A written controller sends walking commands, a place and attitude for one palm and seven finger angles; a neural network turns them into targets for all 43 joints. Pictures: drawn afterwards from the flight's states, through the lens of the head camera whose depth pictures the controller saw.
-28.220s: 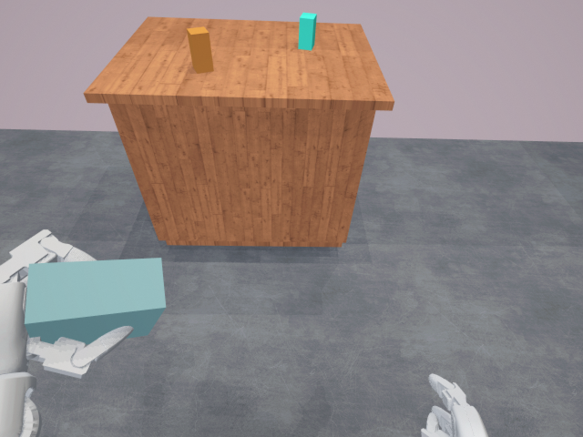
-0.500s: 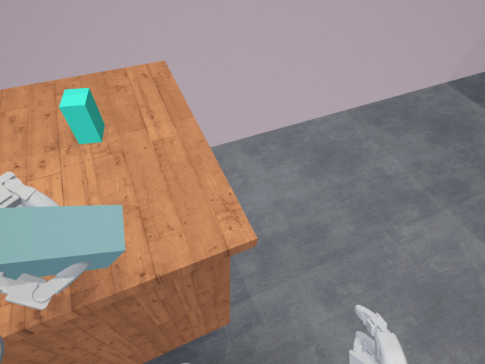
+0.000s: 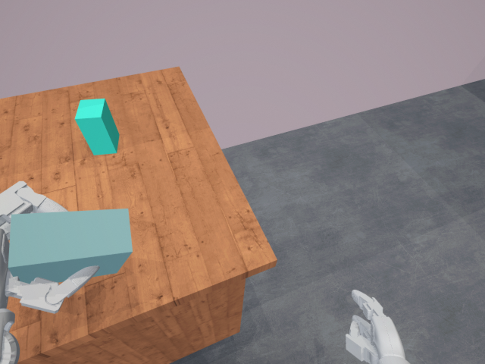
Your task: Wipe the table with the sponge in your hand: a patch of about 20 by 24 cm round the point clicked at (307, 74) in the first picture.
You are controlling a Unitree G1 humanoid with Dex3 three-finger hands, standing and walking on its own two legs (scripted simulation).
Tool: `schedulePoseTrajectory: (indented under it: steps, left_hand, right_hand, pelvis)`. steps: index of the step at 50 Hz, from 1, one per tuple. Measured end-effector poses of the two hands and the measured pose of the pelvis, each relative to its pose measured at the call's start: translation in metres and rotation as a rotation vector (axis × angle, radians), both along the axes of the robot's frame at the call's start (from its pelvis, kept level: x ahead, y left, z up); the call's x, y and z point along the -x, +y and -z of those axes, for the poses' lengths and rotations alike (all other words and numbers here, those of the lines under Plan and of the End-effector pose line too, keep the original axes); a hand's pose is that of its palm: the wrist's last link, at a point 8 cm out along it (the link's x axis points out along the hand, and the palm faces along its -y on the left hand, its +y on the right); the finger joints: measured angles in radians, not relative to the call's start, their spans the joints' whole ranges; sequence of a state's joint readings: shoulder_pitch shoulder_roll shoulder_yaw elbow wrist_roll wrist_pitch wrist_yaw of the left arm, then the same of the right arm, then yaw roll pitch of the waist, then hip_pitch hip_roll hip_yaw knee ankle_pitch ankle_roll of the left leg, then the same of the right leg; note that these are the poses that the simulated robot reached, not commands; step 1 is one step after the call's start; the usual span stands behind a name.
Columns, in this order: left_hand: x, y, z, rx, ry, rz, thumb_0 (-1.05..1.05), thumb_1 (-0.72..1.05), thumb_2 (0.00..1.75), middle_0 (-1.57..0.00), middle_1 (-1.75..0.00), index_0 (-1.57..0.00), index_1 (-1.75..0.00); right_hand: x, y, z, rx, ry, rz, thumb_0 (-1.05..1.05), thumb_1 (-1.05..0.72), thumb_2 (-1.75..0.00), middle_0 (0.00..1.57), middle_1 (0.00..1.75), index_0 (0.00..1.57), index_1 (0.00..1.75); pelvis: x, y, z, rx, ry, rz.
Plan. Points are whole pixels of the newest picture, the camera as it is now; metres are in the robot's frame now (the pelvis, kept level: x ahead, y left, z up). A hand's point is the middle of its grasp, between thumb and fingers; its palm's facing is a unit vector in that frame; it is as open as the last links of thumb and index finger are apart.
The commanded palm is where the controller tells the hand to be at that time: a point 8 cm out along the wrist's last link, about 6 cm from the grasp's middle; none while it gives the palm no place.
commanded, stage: come to a stop and stand still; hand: left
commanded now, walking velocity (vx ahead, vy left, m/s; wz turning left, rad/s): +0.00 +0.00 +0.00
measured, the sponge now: (89, 247) +0.23 +0.21 +0.13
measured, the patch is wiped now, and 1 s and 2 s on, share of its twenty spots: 0.00 0.00 0.00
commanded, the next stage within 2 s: look again from close up in 0.56 s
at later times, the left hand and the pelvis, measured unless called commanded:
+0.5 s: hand (33, 251) +0.21 +0.26 +0.15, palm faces +0.38 -0.84 -0.40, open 9.5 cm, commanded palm +0.15 +0.30 +0.18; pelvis +0.00 +0.02 +0.00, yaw +0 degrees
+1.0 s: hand (53, 258) +0.21 +0.25 +0.13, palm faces +0.18 -0.88 -0.44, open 9.5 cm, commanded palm +0.16 +0.30 +0.18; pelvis -0.02 +0.03 +0.00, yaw -3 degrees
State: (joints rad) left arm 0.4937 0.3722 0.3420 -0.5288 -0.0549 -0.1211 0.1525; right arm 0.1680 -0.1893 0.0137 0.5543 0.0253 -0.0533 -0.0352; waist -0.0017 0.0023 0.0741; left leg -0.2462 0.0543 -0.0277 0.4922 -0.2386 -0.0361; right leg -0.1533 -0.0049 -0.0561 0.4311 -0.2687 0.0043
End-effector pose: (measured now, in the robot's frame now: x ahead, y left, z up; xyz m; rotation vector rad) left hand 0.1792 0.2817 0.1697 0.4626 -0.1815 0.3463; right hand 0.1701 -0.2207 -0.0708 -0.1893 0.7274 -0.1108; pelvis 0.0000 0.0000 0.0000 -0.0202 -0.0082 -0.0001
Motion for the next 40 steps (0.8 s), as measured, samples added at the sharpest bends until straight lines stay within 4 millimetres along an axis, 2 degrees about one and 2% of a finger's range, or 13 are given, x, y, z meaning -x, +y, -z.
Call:
schedulePoseTrajectory:
  steps: [7, 13, 33, 34, 36, 38, 40]
  left_hand:
    - [-0.001, 0.012, -0.002, 0.001, -0.012, -0.005, 0.00, -0.46, 1.07, -0.79, -1.38, -0.79, -1.38]
    - [0.001, 0.017, -0.002, 0.010, -0.011, -0.010, 0.00, -0.46, 1.07, -0.79, -1.38, -0.79, -1.38]
    - [0.005, 0.015, 0.001, 0.012, 0.008, -0.021, 0.00, -0.46, 1.07, -0.79, -1.38, -0.79, -1.38]
    - [0.002, 0.018, -0.005, -0.049, -0.002, -0.007, 0.00, -0.46, 1.07, -0.79, -1.38, -0.79, -1.38]
    - [-0.011, 0.038, -0.025, -0.157, -0.087, -0.011, 0.00, -0.46, 1.07, -0.79, -1.38, -0.79, -1.37]
    - [-0.021, 0.056, -0.038, -0.168, -0.155, -0.047, 0.00, -0.46, 1.07, -0.79, -1.38, -0.79, -1.37]
    - [-0.026, 0.057, -0.038, -0.136, -0.173, -0.045, 0.00, -0.46, 1.07, -0.79, -1.38, -0.79, -1.38]
  right_hand:
    - [-0.005, 0.018, -0.002, -0.009, 0.003, -0.019, 0.02, -0.91, -0.90, 0.20, 0.30, 0.20, 0.30]
    - [-0.002, 0.023, -0.002, -0.009, 0.009, -0.020, 0.02, -0.91, -0.90, 0.20, 0.30, 0.20, 0.30]
    - [0.019, 0.009, 0.005, 0.006, 0.038, 0.021, 0.02, -0.91, -0.90, 0.20, 0.30, 0.20, 0.30]
    - [0.019, 0.009, 0.005, 0.022, 0.038, 0.005, 0.02, -0.91, -0.90, 0.20, 0.30, 0.20, 0.30]
    - [0.021, 0.008, 0.009, 0.041, 0.063, -0.026, 0.02, -0.91, -0.90, 0.20, 0.30, 0.20, 0.30]
    - [0.023, 0.006, 0.009, 0.039, 0.073, -0.038, 0.02, -0.91, -0.90, 0.20, 0.30, 0.20, 0.30]
    - [0.025, 0.005, 0.005, 0.021, 0.046, -0.025, 0.02, -0.91, -0.90, 0.20, 0.30, 0.20, 0.30]
  pelvis:
    - [-0.003, 0.010, -0.002, 0.001, 0.004, -0.003]
    - [-0.002, 0.015, -0.002, 0.001, 0.004, -0.004]
    - [0.004, 0.015, -0.002, 0.002, 0.003, -0.007]
    - [0.006, 0.014, -0.002, 0.005, 0.006, -0.006]
    - [0.012, 0.011, 0.000, 0.004, 0.004, 0.001]
    - [0.017, 0.010, 0.000, -0.004, 0.001, 0.017]
    - [0.019, 0.014, 0.000, -0.009, 0.002, 0.036]
